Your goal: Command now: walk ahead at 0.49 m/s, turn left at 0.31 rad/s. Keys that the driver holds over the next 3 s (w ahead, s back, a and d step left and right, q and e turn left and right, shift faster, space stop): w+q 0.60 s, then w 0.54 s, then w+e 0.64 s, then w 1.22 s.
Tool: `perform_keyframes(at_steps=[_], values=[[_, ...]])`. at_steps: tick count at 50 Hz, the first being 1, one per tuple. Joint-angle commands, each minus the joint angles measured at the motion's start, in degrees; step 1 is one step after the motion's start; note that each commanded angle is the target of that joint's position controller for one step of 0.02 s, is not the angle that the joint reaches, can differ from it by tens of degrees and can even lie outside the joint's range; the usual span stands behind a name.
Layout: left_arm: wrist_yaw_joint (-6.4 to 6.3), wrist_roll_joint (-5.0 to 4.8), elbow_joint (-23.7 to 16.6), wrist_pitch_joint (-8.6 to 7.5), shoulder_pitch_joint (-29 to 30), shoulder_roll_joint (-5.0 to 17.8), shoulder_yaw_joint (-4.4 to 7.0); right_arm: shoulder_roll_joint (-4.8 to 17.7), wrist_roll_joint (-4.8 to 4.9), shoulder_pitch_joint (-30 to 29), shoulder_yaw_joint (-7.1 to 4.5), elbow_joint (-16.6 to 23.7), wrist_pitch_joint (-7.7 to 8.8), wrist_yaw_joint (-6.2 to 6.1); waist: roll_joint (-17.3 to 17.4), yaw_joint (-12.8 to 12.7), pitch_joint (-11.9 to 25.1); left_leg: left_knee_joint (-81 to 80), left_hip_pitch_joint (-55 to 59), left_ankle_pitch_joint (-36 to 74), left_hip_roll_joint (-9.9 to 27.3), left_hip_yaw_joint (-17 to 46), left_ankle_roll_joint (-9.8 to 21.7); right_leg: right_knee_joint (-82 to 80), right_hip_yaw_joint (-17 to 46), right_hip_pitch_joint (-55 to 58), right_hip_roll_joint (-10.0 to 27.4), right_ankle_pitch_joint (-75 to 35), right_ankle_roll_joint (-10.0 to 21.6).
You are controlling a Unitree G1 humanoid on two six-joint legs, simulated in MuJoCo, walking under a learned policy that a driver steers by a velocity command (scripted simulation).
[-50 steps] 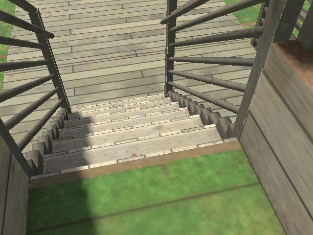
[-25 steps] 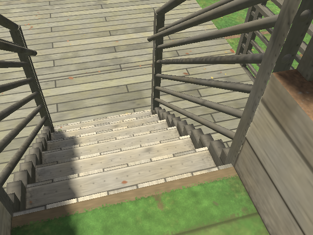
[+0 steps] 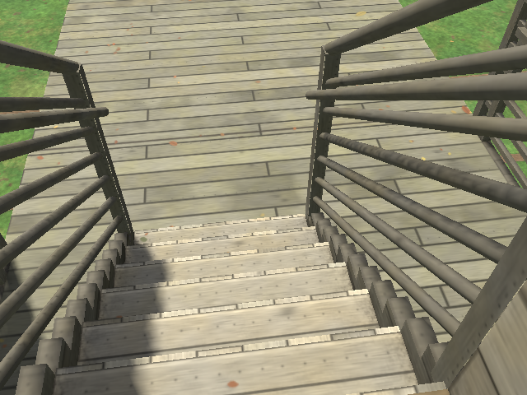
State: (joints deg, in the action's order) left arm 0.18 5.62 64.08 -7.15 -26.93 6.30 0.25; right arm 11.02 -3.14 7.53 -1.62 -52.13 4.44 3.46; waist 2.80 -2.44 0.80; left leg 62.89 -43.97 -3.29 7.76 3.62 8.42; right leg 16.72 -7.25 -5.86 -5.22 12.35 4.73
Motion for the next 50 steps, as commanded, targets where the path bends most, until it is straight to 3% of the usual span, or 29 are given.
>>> perform_keyframes(at_steps=[1, 3, 6, 8, 12, 13, 14, 15, 16, 17, 20, 22, 25, 27, 30, 32, 34, 35, 36, 37, 38, 39, 40, 42, 43, 44, 45, 47, 50], values=[[-0.54, -0.54, -2.9, -2.1, 1.4, 2.8, -1.27, -0.7, 0.53, -5.3, 0.78, 4.3, -0.48, 0.77, -4.1, 1.6, -2.1, -13.3, 8.4, 9.7, 0.3, -3.3, -2.8, -9.3, 2.0, -9.4, 15.0, -27.6, 9.2], [-0.08, -1.56, 0.1, -1.98, -4.6, 5.3, -1.45, -0.8, 0.53, -7.4, 0.89, 4.8, -1.66, 0.77, -6.3, 1.0, -3.3, -20.3, 6.5, 10.4, -0.9, -3.7, -4.8, -8.7, 2.2, -1.7, 16.9, -37.5, 8.7], [1.06, -0.62, 1.4, -1.31, -6.6, 8.6, -0.36, 1.4, 0.18, -10.5, -0.22, 5.5, -2.33, 1.4, -5.1, 0.9, -4.3, -27.6, 4.5, 9.3, -2.9, -2.8, -3.9, -5.7, 0.5, 8.4, 18.4, -44.1, 6.8], [1.48, 0.44, 2.2, -0.16, -6.9, 8.3, -0.26, 2.0, 0.73, -10.8, -0.97, 4.7, -1.89, 0.76, -6.2, 2.1, -2.4, -24.5, 7.3, 3.2, -4.2, -3.7, -3.6, -3.5, -1.9, 9.9, 19.2, -47.4, 5.8], [0.21, -0.32, 0.2, 1.32, -2.7, 12.9, 2.28, 4.7, 2.29, -5.1, -2.7, 3.9, -0.51, -1.42, -5.9, 6.2, -1.0, -32.4, 18.0, -2.2, -9.5, -6.9, -1.8, 11.6, -4.8, 13.3, 20.4, -63.3, 3.8], [0.38, 0.08, 0.5, 1.05, -4.1, 10.8, 1.62, 6.5, 2.63, 3.4, -3.67, 1.2, 0.44, -2.6, -5.5, 8.0, 2.9, -29.4, 32.9, 5.4, -9.8, -4.6, 1.1, 21.6, -4.4, 3.6, 18.5, -57.6, 2.1], [0.58, 0.17, -1.9, 0.36, -8.4, 7.3, 0.08, 10.0, 2.99, 16.5, -4.32, -2.2, 1.15, -3.37, 3.5, 9.0, 14.7, -27.1, 63.2, 9.9, -1.7, 11.9, 11.2, 39.3, -2.5, -20.6, 13.2, -36.6, -4.5], [1.91, -1.3, -4.0, -0.12, -2.3, 7.4, 0.3, 8.2, 1.5, 30.6, -3.55, -8.1, 0.93, -2.8, 7.4, 13.4, 18.1, -39.6, 70.5, 12.5, 8.3, 33.3, 18.9, 60.5, 2.1, -33.5, 3.5, 19.2, -7.4], [2.99, -3.56, -9.1, -0.01, 6.6, 6.7, 0.61, 9.8, -1.51, 33.0, -4.9, -10.6, 2.29, -2.17, 0.7, 15.2, 8.5, -43.1, 67.0, 3.1, 8.8, 33.2, 13.8, 62.3, 11.4, -44.4, 6.0, 18.5, -3.9], [1.07, -3.89, -10.7, -0.73, 13.3, 6.4, 0.43, 10.6, -0.23, 21.7, -5.59, -8.0, 3.3, -2.24, -1.6, 12.4, -0.4, -43.3, 52.3, 3.9, 7.3, 25.8, 11.7, 59.9, 13.4, -44.0, 10.2, 14.7, -4.9], [-2.75, -0.61, -11.7, 0.96, 7.2, 5.1, 0.04, 0.9, 0.92, 8.4, -2.17, -4.7, 3.15, -2.73, -0.7, 2.3, 1.5, -47.7, 28.4, 7.6, 2.2, 17.0, 10.2, 49.4, 11.8, -26.8, 13.4, 10.4, -2.5], [-1.63, -0.12, -13.4, 2.19, 8.9, 5.3, -0.2, 3.3, 1.18, 10.4, -2.33, -3.1, 3.57, -2.67, -1.4, 2.2, 2.3, -48.9, 23.3, 6.8, 0.0, 15.9, 9.2, 46.1, 10.4, -25.8, 10.8, 7.6, -3.2], [-0.49, -1.5, -14.9, 2.34, 12.4, 4.4, -0.65, 7.0, -1.08, 15.0, -2.64, -3.0, 3.55, -1.7, 0.2, 2.4, 2.1, -47.0, 14.1, 8.4, -5.3, 10.9, 6.9, 37.0, 5.0, -21.4, 9.3, -4.3, -5.2], [1.19, -1.03, -13.7, 2.33, 10.0, 3.3, -1.6, 5.1, -3.04, 16.8, -1.26, -2.7, 3.29, -1.44, 2.3, 0.8, 3.5, -41.5, 8.2, 6.8, -7.4, 9.1, 4.9, 44.3, 4.3, -13.7, 8.7, -16.0, -5.7], [0.53, -0.01, -16.2, 2.05, 11.0, 8.3, -0.07, 4.4, -2.26, 20.8, -0.47, -4.1, 3.82, -2.12, 0.5, 0.3, 2.9, -30.8, 14.4, 12.8, -4.0, 16.5, 6.9, 48.6, 6.0, -21.6, 9.6, -5.7, -6.9], [-1.59, -0.75, -13.8, 1.5, 3.1, 10.4, 0.63, 6.2, -2.63, 18.5, -1.2, -3.9, 4.13, -1.77, -1.1, -2.9, 4.9, -17.4, 15.9, 31.0, -2.4, 17.3, 5.8, 46.7, 6.3, -17.0, 8.7, 4.5, -7.1], [-2.54, -0.41, -4.2, 0.97, -27.1, 10.1, 2.11, 12.0, -2.67, 3.6, -3.4, 2.0, 5.14, 1.22, -9.0, -17.3, 5.6, 8.5, -3.2, 37.5, -7.7, 14.3, 6.7, 40.0, -0.1, 9.9, 2.8, 3.8, -6.4], [-1.81, -1.67, -2.6, 1.14, -26.4, 12.3, 2.71, 6.3, -2.05, 9.5, -2.82, 0.0, 5.09, 4.23, -19.2, -13.8, 4.9, 27.3, -12.5, -1.8, -15.9, 9.0, 4.3, 24.0, 17.7, 13.9, 12.0, -8.0, 4.5], [0.0, -1.78, -7.6, 0.43, -8.6, 13.5, 1.54, 0.0, -0.9, 14.4, -2.1, 1.4, 4.98, 4.94, -7.4, 0.3, 0.9, 32.9, -16.7, -26.8, -16.2, 6.6, 2.7, 16.0, 35.9, 5.1, 25.2, -37.6, 16.6], [1.22, -1.6, -10.3, -0.4, 1.6, 12.1, 1.3, 0.1, 0.08, 15.0, -2.03, 2.2, 4.52, 3.13, 0.1, 4.0, -2.0, 34.5, -17.9, -26.2, -11.9, 8.1, 0.8, 16.4, 33.4, -2.3, 30.1, -49.0, 19.9], [2.06, -2.11, -9.7, -0.22, 4.7, 8.0, 0.2, 1.9, -0.55, 13.7, -1.8, 4.3, 2.3, 1.59, -4.5, 4.6, -2.0, 31.3, -24.3, -25.9, -6.9, 9.2, -2.3, 14.3, 41.6, -6.8, 34.7, -33.8, 22.1], [1.49, -2.76, -9.5, 0.22, 7.2, 0.5, -1.5, 1.7, -2.69, 9.6, -1.05, 4.9, 0.31, -0.13, -1.4, 3.5, -3.3, 23.4, -28.1, -19.6, -2.7, 10.2, -5.2, 12.0, 41.9, -8.4, 32.5, -21.0, 20.2], [0.84, -2.96, -11.2, 0.46, 11.2, -0.6, -1.98, 0.5, -2.99, 8.5, -0.31, 3.8, 0.02, -1.57, -1.0, 4.3, -2.3, 15.6, -20.1, -16.3, -2.2, 7.3, -8.4, 14.4, 34.6, -15.2, 25.7, -22.9, 17.0], [-0.31, -0.65, -11.5, 0.27, 10.7, 6.6, 0.05, -0.7, -3.52, 14.3, 0.92, 0.3, 0.66, 0.35, -4.9, 5.8, -2.5, 14.3, 3.9, -3.5, -4.3, -3.7, -9.2, 19.6, 16.7, -36.1, 15.2, -17.2, 12.0], [-2.09, -0.94, -11.1, -0.43, 7.5, 2.2, -1.07, 1.5, -5.63, 10.1, 1.25, 0.7, 1.17, 1.28, -1.5, 1.3, -2.4, -4.0, -3.1, 19.9, -0.6, 0.1, -7.7, 22.9, 12.8, -27.5, 10.7, -2.6, 8.3], [-3.03, -2.95, -9.0, -0.83, -0.5, 2.3, -1.48, 2.5, -4.96, 6.4, 0.65, 0.4, 1.17, 1.31, -6.6, -1.5, -2.3, -10.9, -6.9, 23.7, -1.5, -1.9, -7.3, 26.7, 13.8, -21.0, 10.9, 1.6, 8.1], [-3.45, -2.66, -7.2, -1.22, -6.1, 2.3, -1.84, 2.7, -4.23, 1.5, 1.18, 1.3, 1.47, 1.99, -3.5, -4.2, -3.1, -20.1, -2.4, 35.4, -1.1, -2.8, -6.3, 31.0, 12.1, -22.0, 9.1, 3.5, 6.4], [-1.76, -2.13, -6.1, -0.71, -7.4, 9.9, -0.72, 2.2, -1.77, -3.5, 1.43, 4.1, -0.22, 2.58, -5.2, -3.4, -2.4, -26.2, 19.1, 30.8, -5.5, -11.0, -6.0, 28.8, 8.8, -34.7, 9.1, 7.7, 5.3], [0.8, -2.91, -8.5, 0.15, -2.8, 12.7, -0.57, 4.2, -2.01, -4.4, 1.48, 6.3, -1.76, 1.57, -4.8, -1.3, -5.5, -31.9, 23.9, 19.3, -4.4, -9.0, -6.5, 31.7, 15.5, -26.4, 14.7, 6.3, 7.0]])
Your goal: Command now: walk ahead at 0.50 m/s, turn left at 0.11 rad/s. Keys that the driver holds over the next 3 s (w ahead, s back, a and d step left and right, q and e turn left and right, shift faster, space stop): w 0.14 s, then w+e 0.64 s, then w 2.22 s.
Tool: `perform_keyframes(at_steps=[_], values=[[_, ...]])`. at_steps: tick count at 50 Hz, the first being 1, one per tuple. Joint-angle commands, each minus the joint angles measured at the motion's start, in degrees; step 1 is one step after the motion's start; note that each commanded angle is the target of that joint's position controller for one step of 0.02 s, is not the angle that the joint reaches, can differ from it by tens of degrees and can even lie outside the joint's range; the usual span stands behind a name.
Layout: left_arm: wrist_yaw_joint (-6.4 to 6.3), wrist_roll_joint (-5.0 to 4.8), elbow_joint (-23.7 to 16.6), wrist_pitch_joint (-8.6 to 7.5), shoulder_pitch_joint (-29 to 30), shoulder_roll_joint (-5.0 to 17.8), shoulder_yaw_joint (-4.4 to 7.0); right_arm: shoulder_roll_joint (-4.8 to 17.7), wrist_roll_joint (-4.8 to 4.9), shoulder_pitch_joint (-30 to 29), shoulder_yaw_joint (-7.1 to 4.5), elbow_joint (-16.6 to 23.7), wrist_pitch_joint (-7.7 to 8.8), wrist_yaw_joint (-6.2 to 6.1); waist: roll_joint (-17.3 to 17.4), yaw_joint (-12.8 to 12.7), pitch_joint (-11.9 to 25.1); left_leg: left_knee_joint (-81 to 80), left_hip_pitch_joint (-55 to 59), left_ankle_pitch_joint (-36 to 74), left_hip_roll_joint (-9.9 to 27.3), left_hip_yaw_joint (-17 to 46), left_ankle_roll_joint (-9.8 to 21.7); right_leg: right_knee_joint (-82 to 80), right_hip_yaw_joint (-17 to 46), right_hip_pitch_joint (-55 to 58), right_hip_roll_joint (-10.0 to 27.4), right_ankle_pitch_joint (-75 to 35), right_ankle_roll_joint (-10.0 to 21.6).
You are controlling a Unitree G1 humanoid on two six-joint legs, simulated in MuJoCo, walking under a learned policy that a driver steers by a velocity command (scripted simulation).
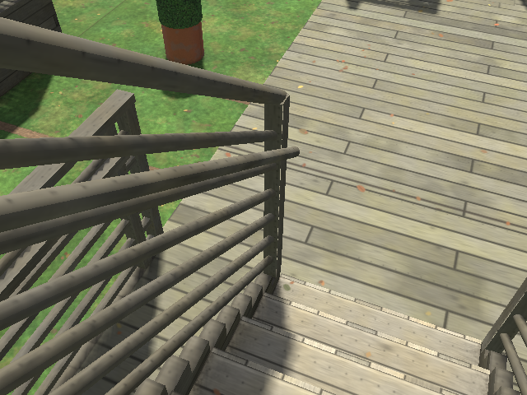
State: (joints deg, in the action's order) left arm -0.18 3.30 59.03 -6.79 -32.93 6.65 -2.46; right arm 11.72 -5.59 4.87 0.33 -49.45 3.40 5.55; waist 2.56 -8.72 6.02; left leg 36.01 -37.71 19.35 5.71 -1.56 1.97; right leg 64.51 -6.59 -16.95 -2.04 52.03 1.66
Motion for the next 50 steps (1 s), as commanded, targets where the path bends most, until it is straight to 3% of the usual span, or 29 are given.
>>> perform_keyframes(at_steps=[1, 3, 4, 5, 7, 8, 9, 10, 12, 14, 17, 19, 22, 25, 26, 27, 28, 30, 31, 32, 33, 34, 36, 37, 39, 40, 44, 46, 50], values=[[1.6, -0.26, -2.6, 0.7, 4.1, 14.1, 2.59, 4.9, 0.0, 1.7, -0.63, 2.6, -0.98, -0.75, -3.7, 6.3, -12.1, -16.3, 15.8, -4.9, 0.8, 0.5, 1.2, -10.3, 19.0, -4.9, 13.7, -35.3, 9.4], [4.25, 1.56, 1.2, 3.32, 1.0, 12.8, 2.23, 10.1, 0.96, 28.0, -4.01, -7.1, 1.44, -2.84, 3.4, 14.5, -6.5, -27.7, 41.6, 5.4, -0.6, -5.7, 3.8, 16.9, 12.0, -5.8, 7.1, -44.4, 5.7], [6.13, 2.34, 3.4, 3.07, -3.3, 9.6, 2.2, 12.1, -1.72, 42.1, -5.63, -10.9, 0.79, -3.07, 11.5, 17.6, 0.8, -9.4, 62.4, 20.7, 5.2, 0.5, 12.3, 46.1, 8.9, -21.8, -1.9, -12.5, 1.6], [6.92, 1.64, 2.0, 2.54, -7.1, 4.8, 1.78, 15.5, 0.75, 36.8, -6.11, -8.6, 0.41, -2.01, 8.5, 11.8, 12.4, 5.5, 72.9, 32.1, 10.6, 7.4, 18.0, 52.3, 10.7, -34.0, -1.5, -8.0, 1.6], [5.66, -0.84, -4.9, 0.88, 3.9, 6.4, 1.38, 12.6, 0.6, 26.6, -5.94, -6.4, 0.24, -0.07, 1.2, 12.2, 4.0, -5.9, 58.7, 6.6, 17.2, 15.9, 18.9, 50.7, 10.3, -48.6, 3.8, -15.5, 2.0], [-0.6, -2.97, -4.3, 3.51, 5.9, 12.5, 5.47, 12.1, 6.88, 25.1, -6.86, -6.0, -0.44, -3.81, -1.7, 10.4, 0.5, -9.4, 53.7, -12.6, 21.4, 20.9, 20.1, 42.8, 9.1, -47.5, 5.0, -12.8, 0.9], [-2.25, -1.94, -6.4, 4.32, 10.9, 14.3, 5.9, 7.4, 7.4, 21.5, -4.62, -5.3, 0.66, -5.3, -6.0, 9.1, -7.6, -11.7, 39.1, -18.4, 18.6, 16.3, 15.6, 25.0, 13.7, -43.6, 8.7, -24.2, 0.0], [1.01, 1.42, -6.1, 2.79, 10.4, 1.7, 1.26, -3.4, -1.83, 18.0, -0.06, -6.9, 1.78, -3.03, -7.0, 5.1, -11.9, -14.6, 18.5, -12.4, 16.0, 14.6, 16.1, 18.0, 18.6, -37.0, 14.2, -43.3, 3.4], [5.67, 1.37, -1.1, 3.8, 5.4, 3.3, 2.85, -0.4, -0.88, 23.5, -0.38, -7.4, 2.64, -3.29, -0.3, 6.7, -10.8, -13.0, 8.0, -10.3, 9.6, 4.2, 16.6, 5.0, 10.4, -27.1, 10.4, -55.8, 3.0], [8.05, 3.17, 1.7, 2.5, 0.4, 4.3, 2.87, 3.8, -1.59, 20.5, -0.45, -6.4, 3.2, -3.07, -1.3, 2.9, -6.9, -6.4, -0.8, -11.1, 7.5, 1.3, 15.1, 11.0, 8.2, -17.7, 7.3, -58.3, 1.3], [5.24, 2.47, -1.2, 3.08, 10.9, 5.5, 1.62, -3.1, 0.39, 32.4, 2.04, -13.0, 4.7, -5.81, -4.2, 10.2, -6.2, 1.1, 23.7, -25.5, 10.3, 5.1, 12.3, -19.3, 18.0, -37.9, 13.2, -84.2, 0.2], [4.93, 1.68, -3.0, 4.17, 16.7, 7.2, 2.1, -1.3, -1.78, 28.3, 2.28, -11.7, 4.01, -4.26, -0.5, 9.9, -8.3, 0.1, 10.3, -37.5, 8.1, 1.2, 11.2, -18.8, 11.3, -22.6, 10.4, -83.5, 0.9], [5.17, 3.07, -4.4, 5.98, 15.3, 7.4, 2.42, -0.3, -2.39, 25.5, 2.88, -11.9, 3.84, -2.93, 0.1, 6.3, -13.4, 3.1, 0.9, -44.1, 11.3, 3.9, 9.9, -11.3, 10.3, -11.3, 8.8, -83.1, 2.5], [3.76, 1.42, -10.9, 5.51, 31.9, 7.5, 1.49, 3.0, -0.54, 32.3, 1.54, -15.4, 2.87, -6.1, -3.4, 14.7, -18.6, 7.5, 17.4, -45.0, 13.5, 4.6, 7.4, -35.3, 7.8, -15.8, 9.2, -67.7, 1.9], [3.41, 2.3, -7.7, 5.39, 22.7, 5.5, 1.58, 5.7, -3.33, 34.3, 0.89, -16.8, 2.72, -5.22, 0.7, 10.6, -16.6, 12.2, 14.7, -33.5, 15.8, 4.5, 7.3, -20.2, 5.4, -6.9, 7.0, -68.8, 1.2], [3.74, 1.57, -8.3, 5.17, 27.9, 9.9, 2.58, 2.6, -0.06, 31.3, 0.58, -15.5, 1.34, -6.27, -4.8, 13.3, -18.1, 17.7, 25.4, -42.2, 14.7, 3.1, 5.3, -44.8, 11.3, -17.2, 12.2, -62.3, 2.7], [3.49, 0.89, -5.5, 4.68, 23.3, 10.0, 2.73, 8.0, -0.39, 28.7, -0.92, -15.8, -0.22, -5.37, -5.4, 11.9, -16.3, 26.3, 27.9, -41.9, 13.1, 2.7, 5.2, -50.5, 7.6, -8.9, 10.9, -67.7, 2.0], [3.2, 0.24, 4.1, 2.34, -5.3, 18.6, 8.39, 10.4, -4.13, 28.5, -1.79, -17.3, -1.34, -0.8, -10.8, -1.7, -6.3, 61.2, 6.5, -32.6, 3.6, -5.1, 2.1, -42.3, 0.9, 30.2, 5.2, -76.8, 7.6], [3.74, 0.41, 6.6, 1.78, -10.9, 25.1, 9.47, -0.7, -1.74, 38.1, -0.58, -16.5, -0.25, 0.65, -24.0, 3.9, 7.2, 83.1, -10.8, -65.9, -3.8, -6.4, -1.5, -25.0, 13.3, 50.0, 13.5, -102.3, 17.2], [4.86, 3.59, 8.5, 1.48, -16.9, 24.6, 10.12, 1.9, 1.45, 26.4, -1.4, -9.6, 0.78, 0.38, -15.2, -0.5, 5.7, 85.8, -19.6, -65.2, -3.6, -5.4, -0.8, -28.1, 17.8, 48.2, 14.1, -92.2, 17.3], [5.0, 2.71, 9.1, 0.48, -16.3, 22.2, 9.7, 0.4, 3.57, 12.6, -0.88, -3.2, 2.13, -1.95, -11.3, -3.1, -1.6, 83.2, -30.9, -63.2, -3.2, -4.6, -0.7, -34.4, 24.3, 41.3, 16.9, -70.3, 17.6], [5.13, 1.51, 5.5, 0.71, -7.2, 15.6, 7.17, -0.4, 5.08, 9.8, -0.25, 0.5, 3.19, -4.87, -6.3, 1.3, -5.1, 78.8, -36.0, -53.2, 0.9, 4.5, 0.0, -37.6, 36.3, 30.2, 23.6, -45.3, 19.3], [4.7, 2.13, 6.2, 1.03, -0.8, 5.1, 2.96, -1.3, 1.03, 19.8, 0.86, -3.7, 2.99, -4.65, 3.0, 8.5, -10.7, 57.8, -33.1, -29.8, 6.5, 13.2, 3.4, -36.2, 31.4, 8.3, 21.4, -45.2, 15.7], [4.08, 2.94, 4.5, 0.47, 6.4, 3.2, 1.22, 0.1, 0.06, 15.1, -0.02, -3.4, 2.36, -3.89, 2.2, 10.1, -13.1, 49.8, -25.1, -23.6, 6.4, 10.7, 4.2, -36.9, 28.2, -5.6, 16.8, -43.8, 15.9], [2.53, 1.4, 0.4, -1.52, 12.7, 6.3, 0.78, -0.8, -0.01, 15.6, -0.11, -5.4, 1.4, -2.5, -5.4, 11.2, -9.4, 33.7, -0.5, -8.5, 2.1, 2.8, 1.8, -37.3, 17.7, -28.9, 7.7, -40.2, 16.8], [2.2, 3.17, 1.2, -1.56, 10.5, 8.9, 0.88, -1.1, 0.2, 18.8, 0.74, -7.4, 1.82, -1.09, -6.9, 12.5, -7.6, 41.8, 4.9, -5.5, 1.0, 1.5, -0.8, -33.4, 18.1, -33.4, 6.9, -43.8, 16.8], [-0.76, 0.59, 3.7, -2.25, -3.8, 3.1, -0.97, 5.8, -0.37, 4.3, 0.85, -1.4, 2.03, -2.81, -0.2, 2.6, -5.4, 7.1, -15.3, 11.9, 3.0, 8.0, -4.3, -15.7, 25.4, -6.8, 7.3, -36.2, 14.4], [1.77, 2.17, 2.2, 0.08, 0.9, 7.5, -0.56, 4.0, 0.02, 8.9, 1.02, -2.5, 0.95, -1.86, -6.4, 7.9, -7.3, 13.6, 8.3, 6.0, -0.4, 1.9, -3.5, -18.6, 25.8, -28.5, 6.3, -27.0, 15.3], [2.17, 1.28, -1.2, 0.13, 4.6, 11.4, 0.67, 6.9, -0.03, 5.3, 0.44, 0.7, 0.47, -2.04, -5.5, 7.1, -10.9, -1.1, 9.8, -14.0, -0.4, 3.8, -2.3, -9.6, 33.3, -16.0, 8.0, -34.2, 15.1]])
Over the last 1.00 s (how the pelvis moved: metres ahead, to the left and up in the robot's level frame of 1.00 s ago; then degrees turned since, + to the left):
0.50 0.11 -0.12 23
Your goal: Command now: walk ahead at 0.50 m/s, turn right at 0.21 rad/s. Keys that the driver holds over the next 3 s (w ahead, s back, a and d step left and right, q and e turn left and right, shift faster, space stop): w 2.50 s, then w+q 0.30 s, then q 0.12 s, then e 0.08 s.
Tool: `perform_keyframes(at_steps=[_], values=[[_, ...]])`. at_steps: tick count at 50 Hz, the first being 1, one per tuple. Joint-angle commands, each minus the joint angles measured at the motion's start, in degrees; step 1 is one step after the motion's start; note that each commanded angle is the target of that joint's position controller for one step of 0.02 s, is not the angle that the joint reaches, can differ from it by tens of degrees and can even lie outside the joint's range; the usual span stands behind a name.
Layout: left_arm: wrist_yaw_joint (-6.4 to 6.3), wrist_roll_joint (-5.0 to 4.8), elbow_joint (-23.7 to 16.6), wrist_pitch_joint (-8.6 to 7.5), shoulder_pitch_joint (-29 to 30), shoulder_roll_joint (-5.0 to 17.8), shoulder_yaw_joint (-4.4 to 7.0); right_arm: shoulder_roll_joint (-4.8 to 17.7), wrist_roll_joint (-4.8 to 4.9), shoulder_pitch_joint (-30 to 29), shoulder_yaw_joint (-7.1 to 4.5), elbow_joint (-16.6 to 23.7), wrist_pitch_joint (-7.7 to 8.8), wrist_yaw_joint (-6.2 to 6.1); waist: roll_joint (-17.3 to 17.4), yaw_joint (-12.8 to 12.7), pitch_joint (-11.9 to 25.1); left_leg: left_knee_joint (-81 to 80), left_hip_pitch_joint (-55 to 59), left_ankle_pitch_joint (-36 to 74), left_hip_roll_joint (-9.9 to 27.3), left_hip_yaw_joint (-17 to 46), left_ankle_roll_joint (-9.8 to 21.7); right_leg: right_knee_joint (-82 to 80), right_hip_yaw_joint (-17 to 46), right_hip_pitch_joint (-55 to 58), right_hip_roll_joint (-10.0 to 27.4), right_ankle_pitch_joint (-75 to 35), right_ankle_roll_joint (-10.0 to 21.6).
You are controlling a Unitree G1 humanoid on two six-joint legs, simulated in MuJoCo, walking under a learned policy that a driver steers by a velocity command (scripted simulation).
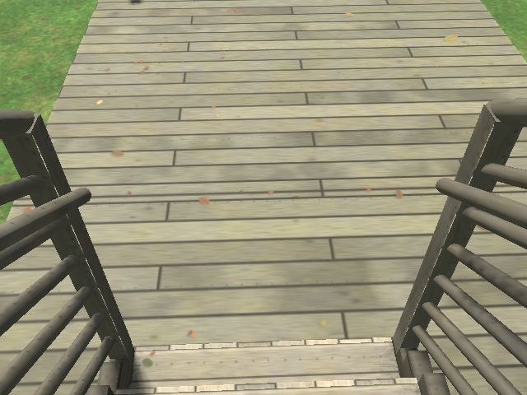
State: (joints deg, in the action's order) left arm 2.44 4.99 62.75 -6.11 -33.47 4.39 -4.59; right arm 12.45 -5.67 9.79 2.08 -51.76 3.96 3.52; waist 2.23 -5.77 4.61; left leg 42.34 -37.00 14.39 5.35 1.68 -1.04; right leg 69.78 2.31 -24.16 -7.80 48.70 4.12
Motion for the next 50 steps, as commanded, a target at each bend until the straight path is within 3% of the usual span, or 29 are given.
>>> perform_keyframes(at_steps=[1, 4, 6, 8, 10, 12, 14, 17, 19, 20, 21, 23, 24, 25, 26, 27, 28, 29, 31, 33, 34, 40, 41, 42, 44, 45, 46, 48, 50], values=[[-1.07, -1.39, -5.0, -0.23, 3.9, 14.8, 4.05, 6.5, 0.05, -2.3, -1.65, 3.0, -0.38, 0.38, -4.9, 2.0, -9.7, -16.3, 6.5, -10.3, -0.1, 0.4, 2.2, -11.8, 25.3, 0.3, 13.6, -32.8, 12.3], [4.78, 0.41, -2.8, 1.2, 2.3, 15.7, 5.6, 11.8, 1.8, 37.9, -5.31, -11.7, 1.66, 0.06, 5.8, 15.7, -1.7, -25.2, 49.9, 7.3, -0.2, -3.4, 8.1, 30.5, 12.5, -12.9, 3.7, -47.0, 5.5], [6.39, -1.84, -7.9, 0.88, -2.0, 11.1, 5.96, 15.5, -0.99, 31.9, -5.82, -9.7, -0.11, 2.57, 8.8, 10.0, 6.6, -5.1, 67.2, 32.5, 15.3, 14.4, 23.2, 63.9, -0.8, -49.4, -0.5, -4.5, 2.6], [2.83, -1.02, -15.0, 1.69, 11.6, 9.0, 4.65, 3.4, -0.93, 22.4, -3.04, -10.0, -0.38, 1.7, 0.0, 9.4, -5.2, -16.3, 48.7, -28.8, 18.4, 25.8, 21.1, 47.2, 6.9, -62.1, 10.7, -21.8, 3.5], [1.51, 0.85, -13.6, 1.26, 8.8, 4.1, 2.48, -8.1, -2.22, 15.3, 0.44, -8.1, 1.45, 0.48, -4.9, 3.1, -12.6, -19.4, 19.8, -22.2, 12.1, 17.2, 18.3, 23.9, 9.1, -48.9, 18.1, -45.5, 6.1], [2.9, 1.73, -11.2, 1.96, 9.5, 7.9, 3.94, -7.9, 1.39, 8.5, 1.66, -5.7, 3.77, -1.1, -4.4, 3.3, -11.7, -19.6, -4.3, -21.9, 3.3, 3.2, 18.3, -0.4, -0.1, -23.1, 16.7, -64.7, 4.1], [4.73, 1.53, -11.1, 0.71, 11.2, 9.9, 4.33, 1.8, 0.35, 10.4, 0.43, -7.5, 5.17, -1.5, 1.3, 3.0, -5.2, -10.9, -9.8, -18.2, 0.7, 1.7, 17.1, 9.0, -3.0, -9.1, 13.5, -65.5, -0.9], [3.01, 2.83, -14.8, 0.08, 23.3, 13.6, 4.29, -0.2, 0.59, 20.6, 1.07, -9.2, 5.42, -4.01, -4.1, 11.2, -5.4, 3.4, 20.5, -25.7, 2.3, 7.6, 14.9, -21.8, 3.7, -33.7, 16.2, -78.1, -3.1], [2.54, 2.13, -14.8, 1.23, 24.1, 11.5, 3.33, -0.3, 0.32, 23.6, 1.52, -10.2, 3.55, -2.82, -0.4, 11.2, -5.9, 3.8, 7.0, -35.7, 0.7, 8.9, 16.8, -27.3, -2.8, -15.9, 12.8, -79.1, -2.8], [-0.5, -7.61, -16.8, 2.34, 31.8, 10.4, 5.14, 6.4, 7.96, 23.0, -2.38, -9.2, 1.84, -4.03, -3.8, 11.3, -7.7, 1.1, 9.1, -27.8, 1.3, 10.4, 14.4, -32.5, -4.6, -6.5, 9.2, -76.1, -3.8], [1.89, 1.99, -18.1, 2.34, 27.5, 12.0, 2.47, 0.9, -0.27, 22.1, 0.96, -9.9, 2.59, -2.33, 2.0, 11.3, -12.2, 5.3, 4.2, -37.0, 2.2, 13.2, 16.6, -30.4, -2.8, -12.1, 13.2, -73.6, -3.0], [3.37, 2.7, -20.6, 2.63, 30.2, 13.0, 3.56, 1.7, 0.38, 23.8, -0.06, -10.1, 3.09, -2.62, 0.6, 12.5, -12.8, 10.0, 15.5, -28.5, 3.6, 17.9, 17.6, -36.1, -2.3, -15.1, 13.2, -66.7, -2.3], [-0.08, -9.8, -19.4, 1.93, 36.6, 11.9, 5.09, 6.3, 5.19, 26.5, -3.53, -10.6, 0.74, -4.74, -4.5, 16.3, -15.4, 12.1, 19.7, -14.5, 1.7, 10.8, 14.6, -46.1, -5.7, -8.9, 9.0, -64.4, -2.9], [-1.54, -10.42, -16.7, 1.58, 26.3, 11.5, 4.68, 7.2, 5.23, 27.0, -4.34, -11.0, -0.8, -5.99, -2.5, 12.6, -12.6, 22.2, 18.0, -13.5, 0.4, 8.4, 14.3, -53.1, -4.3, 4.0, 10.5, -66.8, -2.8], [1.3, 1.86, -9.8, 1.62, 2.5, 14.0, 4.78, 4.1, -4.44, 22.4, -1.07, -12.1, 1.37, -0.31, 2.9, 2.4, -8.8, 28.3, 7.9, -9.0, 4.7, 15.9, 13.8, -36.5, -2.9, 20.6, 12.7, -68.5, 0.0], [2.34, 3.34, -7.4, 1.43, -2.5, 20.8, 9.06, 3.6, 1.0, 24.6, -2.85, -11.9, 2.71, 1.14, -7.5, 0.3, -8.5, 41.0, 9.5, -17.3, -1.1, 8.8, 10.5, -56.8, -4.8, 26.3, 11.2, -68.2, 3.4], [-0.33, -3.92, -4.8, 1.37, -2.1, 20.9, 9.49, 2.7, 8.61, 25.9, -5.26, -12.0, 0.8, -4.46, -11.4, 3.4, -0.1, 69.1, -8.5, -63.7, -12.5, -3.0, 8.9, -40.2, 4.2, 45.8, 22.6, -109.6, 5.9], [3.75, 1.06, -6.2, 2.3, -8.9, 24.6, 9.69, -1.1, 1.97, 31.6, -2.05, -10.9, 2.59, 1.32, -19.8, 0.5, 20.6, 83.2, -19.7, -63.6, -8.5, 1.3, 5.9, -28.1, 11.2, 67.3, 30.5, -100.9, 22.0], [3.84, 2.52, -4.5, 2.98, -3.7, 19.2, 8.82, 0.5, 4.53, 14.7, -2.08, -1.7, 3.27, 0.9, -4.2, -1.3, 6.5, 72.5, -36.8, -49.9, -3.9, 3.9, 5.1, -39.9, 18.8, 50.3, 33.5, -65.2, 19.3], [1.72, 1.59, -5.3, 1.12, 7.4, 2.0, 3.32, 0.1, 1.47, 11.5, -2.2, -1.6, 2.58, -1.58, 5.3, 6.5, -5.1, 37.8, -28.5, -21.3, 4.9, 8.2, 7.2, -43.0, 13.1, 17.9, 25.3, -44.3, 12.7], [0.35, 1.02, -5.0, 0.56, 9.4, 1.0, 2.6, 0.1, 0.26, 12.3, -2.43, -3.8, 1.19, -1.39, -2.3, 8.3, -9.0, 32.8, -17.8, -18.3, 4.4, 4.4, 8.4, -44.5, 9.0, 3.3, 20.8, -44.4, 12.5], [-3.0, -1.6, 0.6, -2.74, -2.8, 4.1, 1.4, 1.3, -0.75, 8.3, -1.79, -4.1, 1.22, 0.98, -0.8, 3.0, -6.9, 1.5, -11.4, 16.1, 2.9, 4.1, 2.6, -26.7, 8.8, -0.4, 16.9, -36.7, 10.9], [-4.79, -9.0, -3.3, -0.04, 5.9, 15.3, 5.81, 1.5, 6.03, 3.4, -3.21, -0.6, 0.24, -2.8, -4.0, 7.7, -2.1, 2.0, 6.5, 15.7, -2.9, -0.6, 1.8, -26.5, 9.2, -6.1, 15.7, -33.7, 7.7], [-2.52, 0.19, -0.3, -1.0, 0.9, 3.7, 1.05, 0.7, -0.27, 5.0, -0.93, -3.0, -0.05, -0.53, -2.9, 3.7, -9.7, -0.5, 7.9, 15.9, 0.7, -0.3, 1.4, -27.1, 7.3, -18.4, 14.2, -24.0, 9.6], [-0.89, 0.59, -0.5, -0.81, -0.8, 6.1, 1.68, 2.8, -1.29, 4.9, -2.07, -0.9, -1.19, 0.85, -5.1, 5.8, -13.2, 1.4, 12.1, 6.8, -0.9, -1.7, 1.1, -26.1, 11.6, -20.3, 17.1, -18.9, 11.8], [-3.81, -7.92, -3.2, 0.96, 1.5, 15.4, 5.97, 1.2, 6.75, -2.8, -2.74, 0.4, -1.1, -1.91, -3.7, 3.4, -7.2, -0.7, 16.2, 8.9, -5.9, -4.9, 1.1, -20.8, 6.7, -10.5, 16.3, -30.1, 7.0], [-1.84, 2.22, -0.4, -0.52, -1.5, 7.7, 1.87, 3.4, -0.96, 2.5, -1.46, 0.8, -0.55, 0.08, -2.3, 5.2, -13.7, -5.0, 15.3, 4.5, 0.7, 0.2, 2.5, -18.5, 14.2, -13.8, 18.5, -23.5, 9.4], [-1.17, 2.07, 0.7, 0.73, -1.3, 10.9, 3.94, 5.8, 0.98, 0.8, -2.83, 1.3, -0.72, 0.74, -3.8, 3.5, -13.4, -18.5, 13.3, -6.7, 1.7, 2.8, 4.3, -13.4, 19.1, 0.9, 20.0, -29.1, 10.6], [2.41, 2.66, 1.0, 2.79, 2.6, 13.2, 4.85, 12.5, 3.03, 25.1, -7.06, -5.9, 0.73, -0.19, -0.1, 14.2, -5.9, -26.6, 41.1, -0.4, 0.6, -3.7, 7.2, 9.8, 12.0, -5.1, 16.3, -39.0, 6.6]])
Over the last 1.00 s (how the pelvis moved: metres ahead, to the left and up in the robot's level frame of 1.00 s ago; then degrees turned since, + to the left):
0.47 -0.10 -0.38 -21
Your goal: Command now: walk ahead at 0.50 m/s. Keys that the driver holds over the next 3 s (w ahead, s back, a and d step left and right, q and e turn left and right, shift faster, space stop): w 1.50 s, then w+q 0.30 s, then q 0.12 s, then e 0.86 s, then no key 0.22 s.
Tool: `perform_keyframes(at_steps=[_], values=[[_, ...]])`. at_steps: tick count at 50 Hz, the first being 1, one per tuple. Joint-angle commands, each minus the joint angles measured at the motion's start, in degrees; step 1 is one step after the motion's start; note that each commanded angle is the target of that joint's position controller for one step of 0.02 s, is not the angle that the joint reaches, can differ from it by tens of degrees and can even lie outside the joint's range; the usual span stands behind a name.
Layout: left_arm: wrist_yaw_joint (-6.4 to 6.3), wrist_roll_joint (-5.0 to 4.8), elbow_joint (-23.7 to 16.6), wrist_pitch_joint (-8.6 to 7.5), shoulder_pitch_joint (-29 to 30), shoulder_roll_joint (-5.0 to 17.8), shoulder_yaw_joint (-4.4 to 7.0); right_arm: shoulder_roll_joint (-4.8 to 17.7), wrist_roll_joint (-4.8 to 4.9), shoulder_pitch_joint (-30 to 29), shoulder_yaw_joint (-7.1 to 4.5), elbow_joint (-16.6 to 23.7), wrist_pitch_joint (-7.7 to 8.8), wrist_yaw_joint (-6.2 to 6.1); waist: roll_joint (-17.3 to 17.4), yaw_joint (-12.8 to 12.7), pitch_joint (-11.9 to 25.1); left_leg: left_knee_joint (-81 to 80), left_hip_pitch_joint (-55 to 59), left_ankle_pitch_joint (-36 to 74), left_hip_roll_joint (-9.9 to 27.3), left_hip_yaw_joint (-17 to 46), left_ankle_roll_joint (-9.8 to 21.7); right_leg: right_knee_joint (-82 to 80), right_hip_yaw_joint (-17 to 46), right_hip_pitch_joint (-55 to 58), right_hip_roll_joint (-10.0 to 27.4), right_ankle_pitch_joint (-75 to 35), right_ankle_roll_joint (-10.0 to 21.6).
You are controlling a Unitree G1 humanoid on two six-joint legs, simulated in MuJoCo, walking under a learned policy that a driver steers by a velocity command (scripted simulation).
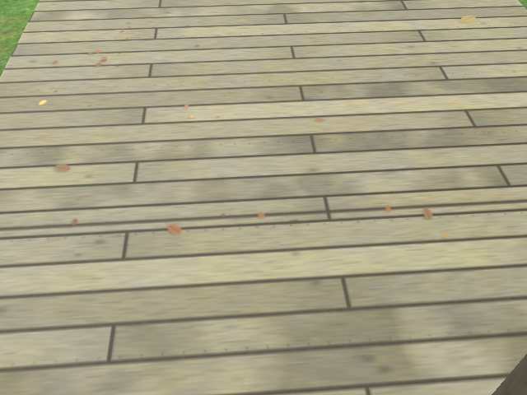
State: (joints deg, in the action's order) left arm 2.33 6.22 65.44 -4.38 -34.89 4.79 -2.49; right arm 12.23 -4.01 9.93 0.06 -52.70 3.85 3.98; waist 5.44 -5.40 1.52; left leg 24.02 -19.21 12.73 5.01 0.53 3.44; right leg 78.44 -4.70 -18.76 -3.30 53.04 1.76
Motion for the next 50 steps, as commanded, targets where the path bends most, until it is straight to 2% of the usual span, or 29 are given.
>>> perform_keyframes(at_steps=[1, 2, 3, 5, 7, 9, 11, 14, 17, 20, 21, 23, 24, 26, 27, 28, 29, 32, 33, 35, 38, 42, 43, 44, 46, 47, 48, 49, 50], values=[[5.01, -0.42, 0.0, 0.64, -2.6, 9.4, 3.32, 16.9, -0.35, 39.7, -7.01, -9.2, 1.27, -0.46, 9.9, 16.8, 6.7, 5.6, 44.4, 28.2, 5.9, 1.6, 11.3, 35.7, 10.4, -25.7, -1.0, -24.0, 3.5], [6.48, -3.15, -2.6, -0.05, -4.3, 8.4, 4.12, 19.0, -0.73, 36.9, -6.83, -9.5, 1.56, 0.11, 10.5, 10.5, 8.3, 13.4, 50.1, 43.9, 10.8, 8.6, 14.8, 47.7, 3.6, -44.9, -2.8, -10.2, 3.3], [6.1, -4.06, -7.5, -0.29, 3.4, 9.2, 4.26, 17.3, -1.86, 35.3, -6.6, -10.2, 1.35, 0.56, 4.0, 11.8, 6.8, 10.7, 47.8, 32.8, 13.1, 12.2, 15.9, 50.4, 2.7, -52.8, -1.6, -12.9, 3.9], [3.04, -3.55, -12.6, -0.82, 11.6, 7.7, 3.51, 3.0, -1.51, 25.7, -2.51, -10.5, 0.67, 0.77, -6.0, 9.3, -3.5, 0.9, 26.3, -28.3, 16.7, 22.4, 15.4, 34.7, 11.1, -62.9, 7.6, -30.2, 6.0], [1.36, -1.49, -11.8, -0.85, 8.7, 0.8, 1.1, -6.1, -3.01, 16.8, 1.27, -9.0, 1.7, -0.89, -11.1, 1.8, -9.9, -2.6, -0.4, -25.3, 11.9, 16.9, 13.7, 12.2, 16.1, -50.6, 14.4, -52.8, 8.2], [2.42, -1.27, -11.1, -0.29, 13.0, 4.2, 2.23, -6.2, -0.34, 14.9, 2.53, -8.4, 4.01, -2.45, -8.1, 4.2, -8.4, -2.9, -16.2, -23.6, 4.9, 7.3, 14.8, -10.8, 9.0, -31.3, 13.2, -69.3, 6.0], [4.51, -1.11, -10.8, -0.96, 14.5, 5.4, 2.28, 0.5, -1.68, 18.1, 2.41, -10.3, 5.06, -2.72, -3.5, 2.8, -4.6, 4.0, -22.9, -16.0, 2.0, 6.3, 13.0, -3.7, 6.7, -19.4, 10.2, -72.6, 2.1], [3.7, -0.08, -14.5, -1.17, 27.0, 9.3, 1.82, -1.2, -0.46, 30.1, 3.19, -13.6, 5.71, -5.83, -9.6, 10.6, -5.8, 17.1, -2.4, -25.0, 1.3, 8.9, 9.7, -36.4, 9.6, -33.4, 11.2, -90.9, 1.2], [3.36, 0.21, -16.3, 0.81, 31.0, 9.5, 1.34, 3.2, -0.54, 29.8, 2.48, -12.7, 4.56, -4.02, -4.2, 10.2, -9.4, 17.3, -13.5, -37.8, 1.1, 14.6, 11.4, -34.8, 7.4, -20.3, 8.1, -83.6, 0.2], [3.43, -0.49, -22.7, 1.82, 41.3, 9.7, 0.8, 0.8, 0.13, 36.2, 2.62, -15.3, 4.99, -5.02, -5.8, 14.5, -12.1, 21.9, 4.0, -30.9, 3.8, 21.7, 11.6, -48.9, 9.3, -26.5, 9.3, -74.6, -0.2], [3.28, 0.16, -22.3, 1.93, 38.6, 9.4, 0.67, 1.4, -1.24, 35.3, 2.73, -16.5, 5.08, -4.56, -1.6, 12.3, -11.7, 24.6, 6.4, -23.7, 5.4, 24.9, 12.0, -41.2, 10.6, -26.1, 9.9, -73.8, -0.2], [4.09, 1.39, -19.8, 1.68, 33.6, 12.0, 1.8, -1.4, 0.96, 32.0, 2.35, -15.7, 4.82, -4.21, -4.7, 10.7, -11.0, 32.2, 10.2, -16.1, 5.9, 24.1, 11.0, -46.6, 9.6, -23.0, 10.1, -65.8, 1.3], [3.92, -0.45, -19.2, 1.51, 35.0, 12.8, 2.15, -0.7, 2.43, 32.4, 1.33, -16.0, 3.72, -4.09, -8.1, 13.1, -10.8, 30.9, 8.6, -19.8, 2.0, 18.6, 9.9, -63.6, 5.2, -12.3, 8.6, -60.5, 2.2], [2.67, -2.36, -7.4, -0.25, -1.3, 14.2, 4.56, 3.7, -4.38, 21.6, -0.09, -14.8, 2.06, 1.57, -8.2, -3.8, -5.0, 53.2, -23.5, -4.9, 0.9, 15.3, 8.0, -49.2, 5.5, 37.8, 6.9, -70.7, 4.5], [2.76, -1.69, -3.3, 0.01, -19.7, 19.2, 7.58, 5.6, -1.71, 22.8, -1.43, -14.8, 2.19, 4.08, -19.6, -11.8, 5.3, 86.1, -32.5, -28.3, -10.0, 5.9, 3.4, -48.3, 5.7, 57.8, 11.0, -85.8, 14.3], [3.55, -1.55, -4.3, 0.65, -10.3, 23.2, 7.76, 2.6, 0.0, 26.2, -1.56, -13.1, 1.64, 5.65, -18.3, -2.1, 14.6, 98.3, -40.0, -56.1, -9.7, 1.2, 2.4, -39.1, 14.3, 62.3, 20.8, -100.3, 19.1], [2.52, 0.35, -5.3, 0.1, -5.9, 21.6, 7.67, 3.6, 1.11, 16.1, -2.06, -7.0, 1.89, 4.67, -9.8, -1.9, 7.1, 95.6, -46.1, -53.8, -9.6, 0.4, 2.3, -42.6, 17.9, 53.2, 21.5, -96.9, 19.4], [1.4, -1.72, -10.0, -1.89, 19.0, 3.1, 1.9, -0.4, -3.22, 10.9, -1.19, -2.4, 2.15, 1.27, -0.7, 9.5, -9.8, 58.7, -37.2, -24.2, 3.3, 8.5, 6.4, -54.4, 16.8, 7.6, 20.3, -48.6, 15.1], [0.52, -3.38, -11.9, -2.69, 22.3, 3.5, 1.84, -1.5, -2.84, 11.0, -0.46, -4.3, 2.09, 0.74, -0.9, 9.5, -13.2, 42.0, -25.3, -13.8, 5.1, 6.7, 5.3, -58.2, 12.0, -8.6, 18.2, -50.5, 15.4], [-0.19, -2.11, -8.6, -3.25, 15.4, 7.3, 2.59, -2.7, -4.06, 16.7, 0.01, -5.8, -0.01, 2.03, -9.7, 9.9, -8.9, 44.2, -13.2, -4.8, 2.5, 2.9, 3.6, -52.1, 11.0, -18.5, 12.6, -44.1, 15.7], [-2.35, -2.1, -9.9, -5.63, 12.3, 6.6, 1.13, -0.7, -2.43, 9.0, 0.54, -3.0, 1.66, 0.29, -3.3, 5.8, -4.0, 17.1, -4.1, 21.3, 2.7, 3.8, -0.5, -41.6, 6.7, -17.7, 6.4, -37.2, 10.0], [-1.21, -2.95, -7.0, -4.4, 2.2, 10.1, 1.41, 6.9, -2.37, -7.7, -0.02, 4.5, 0.82, -0.22, -3.1, 1.4, -11.2, 6.8, -20.0, 8.6, 5.3, 6.5, -2.2, -32.9, 19.7, 2.5, 14.7, -36.4, 11.6], [-6.35, -12.35, -7.6, -1.13, 6.6, 14.1, 5.09, 4.7, 9.12, -16.0, -0.13, 8.0, 1.17, -1.3, 0.6, -1.1, -15.5, -1.3, -24.3, 6.0, 2.5, 6.5, -1.9, -29.1, 21.8, 2.4, 12.7, -40.9, 9.8], [-7.25, -11.04, -6.6, 0.49, 4.7, 14.5, 4.78, 3.3, 10.24, -16.1, 0.39, 8.1, 1.14, -1.02, 2.6, -1.0, -13.6, -3.8, -21.8, 6.5, 2.3, 6.1, -1.5, -25.9, 21.5, 6.0, 13.3, -44.5, 9.0], [-6.3, -7.44, -4.4, 1.57, 4.6, 14.0, 6.01, 4.7, 8.33, -2.1, -1.34, 3.1, 0.68, -0.23, -3.2, 4.1, -4.5, -8.5, -0.4, 10.7, 2.8, 4.4, 2.7, -12.8, 18.0, 2.6, 11.2, -48.5, 8.3], [-4.96, -7.34, -4.8, 0.71, 4.2, 11.4, 5.6, 8.8, 6.55, 9.2, -3.12, -1.2, 0.0, -0.73, 1.9, 8.3, 0.0, -5.1, 12.7, 16.3, -2.1, -3.6, 2.9, -0.8, 12.7, -2.4, 6.9, -55.1, 6.8], [-3.85, -6.66, -3.8, -0.65, 5.4, 7.5, 5.57, 11.1, 6.31, 22.6, -4.4, -5.3, -1.2, -1.52, 3.6, 13.3, 4.0, 2.7, 34.6, 39.2, 5.5, 2.9, 7.8, 23.4, 10.7, -22.5, -1.4, -26.9, 2.7], [-3.13, -10.36, -5.3, -1.54, 0.9, 3.8, 3.88, 14.7, 5.84, 27.3, -4.98, -6.4, -1.15, -1.66, 10.7, 13.8, 17.2, 20.6, 58.4, 41.6, 17.1, 8.7, 13.0, 47.4, 11.8, -43.8, -3.3, 0.5, 0.5], [-3.26, -11.47, -9.2, -2.74, 5.9, 8.6, 4.49, 14.7, 7.28, 26.2, -5.6, -5.7, -1.42, -2.42, 10.6, 15.9, 24.4, 16.9, 59.3, 15.5, 20.2, 19.0, 16.2, 47.1, 13.1, -51.0, 1.2, -4.5, -0.3]])
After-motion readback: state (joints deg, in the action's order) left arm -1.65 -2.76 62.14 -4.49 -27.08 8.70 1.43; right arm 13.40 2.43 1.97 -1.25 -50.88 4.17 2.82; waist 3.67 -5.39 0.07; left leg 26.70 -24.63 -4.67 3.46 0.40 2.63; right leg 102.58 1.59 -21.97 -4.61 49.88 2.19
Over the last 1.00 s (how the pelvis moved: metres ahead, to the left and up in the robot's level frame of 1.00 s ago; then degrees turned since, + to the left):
0.55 0.07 -0.41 -2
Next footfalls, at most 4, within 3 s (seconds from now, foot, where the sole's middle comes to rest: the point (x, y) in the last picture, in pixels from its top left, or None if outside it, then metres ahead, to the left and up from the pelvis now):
0.52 right None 0.39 -0.09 -1.01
0.94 left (249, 382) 0.75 0.15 -1.20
1.36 right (318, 324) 0.99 -0.08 -1.20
1.92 left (254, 255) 1.28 0.19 -1.20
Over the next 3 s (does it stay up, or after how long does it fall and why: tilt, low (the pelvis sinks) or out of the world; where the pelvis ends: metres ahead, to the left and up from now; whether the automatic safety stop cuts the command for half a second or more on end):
stays up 1.29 0.07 -0.43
